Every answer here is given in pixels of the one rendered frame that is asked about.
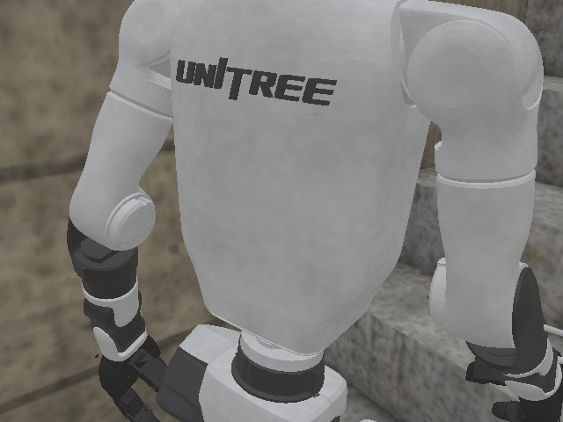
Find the left robot thigh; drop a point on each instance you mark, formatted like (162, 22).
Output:
(179, 393)

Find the right robot hand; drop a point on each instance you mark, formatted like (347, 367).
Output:
(547, 410)

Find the robot left upper arm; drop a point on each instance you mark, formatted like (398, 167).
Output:
(108, 205)

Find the robot right upper arm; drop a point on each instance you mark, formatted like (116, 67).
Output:
(478, 75)

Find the robot torso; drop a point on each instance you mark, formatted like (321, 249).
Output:
(298, 148)

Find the right robot forearm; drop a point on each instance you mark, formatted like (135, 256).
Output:
(530, 370)

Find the left robot hand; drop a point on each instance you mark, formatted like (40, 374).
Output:
(117, 377)

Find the left robot forearm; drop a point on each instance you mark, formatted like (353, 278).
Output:
(112, 299)

